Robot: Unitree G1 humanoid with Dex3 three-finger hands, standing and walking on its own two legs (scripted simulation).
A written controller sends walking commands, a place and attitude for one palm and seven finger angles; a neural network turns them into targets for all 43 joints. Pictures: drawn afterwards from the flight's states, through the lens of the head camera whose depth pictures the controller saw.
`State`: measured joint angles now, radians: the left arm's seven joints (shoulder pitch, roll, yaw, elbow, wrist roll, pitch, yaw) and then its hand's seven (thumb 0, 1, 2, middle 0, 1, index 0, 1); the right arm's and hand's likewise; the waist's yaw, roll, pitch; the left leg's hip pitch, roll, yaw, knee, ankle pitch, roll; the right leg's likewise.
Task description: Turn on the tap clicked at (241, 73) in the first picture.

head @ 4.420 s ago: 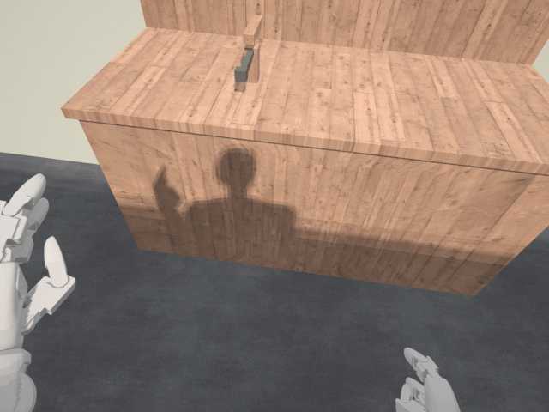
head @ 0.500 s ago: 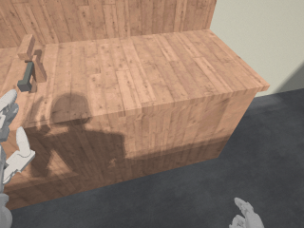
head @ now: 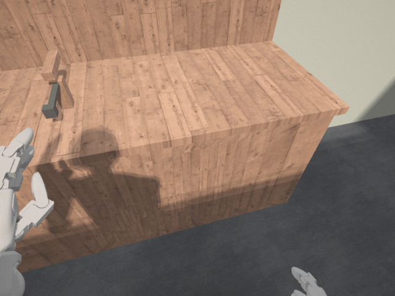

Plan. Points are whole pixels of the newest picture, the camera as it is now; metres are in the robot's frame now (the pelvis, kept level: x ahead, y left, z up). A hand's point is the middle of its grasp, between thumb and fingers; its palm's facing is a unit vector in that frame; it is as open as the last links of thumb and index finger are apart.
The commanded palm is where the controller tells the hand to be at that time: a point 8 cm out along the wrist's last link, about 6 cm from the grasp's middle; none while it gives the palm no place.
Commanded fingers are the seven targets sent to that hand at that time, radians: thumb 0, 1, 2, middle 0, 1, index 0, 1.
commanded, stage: come to a stop and stand still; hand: left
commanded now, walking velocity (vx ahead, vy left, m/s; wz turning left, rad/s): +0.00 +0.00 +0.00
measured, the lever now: (50, 111) +0.52 +0.42 +0.08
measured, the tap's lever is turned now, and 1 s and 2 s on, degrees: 0 0 0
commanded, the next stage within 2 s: look again from close up in 1.00 s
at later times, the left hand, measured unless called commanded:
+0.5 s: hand (45, 194) +0.23 +0.26 +0.16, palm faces +0.42 -0.82 -0.37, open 7.4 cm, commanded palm +0.18 +0.29 +0.18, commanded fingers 0.00 0.90 0.90 -0.20 -0.30 -0.20 -0.30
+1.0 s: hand (54, 176) +0.27 +0.26 +0.15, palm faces +0.40 -0.84 -0.38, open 7.4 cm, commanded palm +0.21 +0.30 +0.18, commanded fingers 0.00 0.90 0.90 -0.20 -0.30 -0.20 -0.30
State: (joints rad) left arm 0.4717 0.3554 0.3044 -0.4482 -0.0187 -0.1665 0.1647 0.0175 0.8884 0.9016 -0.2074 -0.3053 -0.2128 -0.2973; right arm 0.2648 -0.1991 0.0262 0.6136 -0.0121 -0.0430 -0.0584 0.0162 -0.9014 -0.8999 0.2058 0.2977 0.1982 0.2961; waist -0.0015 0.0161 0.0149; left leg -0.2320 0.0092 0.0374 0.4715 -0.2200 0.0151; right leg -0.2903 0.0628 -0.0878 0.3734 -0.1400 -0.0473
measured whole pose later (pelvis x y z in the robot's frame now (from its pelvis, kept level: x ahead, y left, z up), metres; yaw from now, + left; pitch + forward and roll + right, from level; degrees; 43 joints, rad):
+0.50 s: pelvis +0.02 +0.01 +0.00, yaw +1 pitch -1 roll +0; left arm 0.45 0.33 0.30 -0.42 -0.01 -0.20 0.16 0.02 0.89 0.90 -0.21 -0.31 -0.21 -0.30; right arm 0.24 -0.20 0.02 0.62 -0.01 -0.07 -0.06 0.02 -0.90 -0.90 0.21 0.30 0.20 0.30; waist 0.01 0.01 0.00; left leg -0.23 -0.02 0.04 0.48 -0.24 0.03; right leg -0.29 0.05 -0.06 0.39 -0.09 -0.05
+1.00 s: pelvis +0.06 +0.02 +0.00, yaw +1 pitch +0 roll -1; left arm 0.48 0.35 0.31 -0.46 -0.04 -0.19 0.16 0.02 0.89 0.90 -0.21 -0.31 -0.21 -0.30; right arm 0.20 -0.20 0.02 0.59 0.00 -0.05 -0.06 0.02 -0.90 -0.90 0.20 0.30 0.20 0.30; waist 0.00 0.00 0.02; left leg -0.19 -0.02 0.02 0.49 -0.30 0.04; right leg -0.27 0.05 -0.07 0.43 -0.17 -0.05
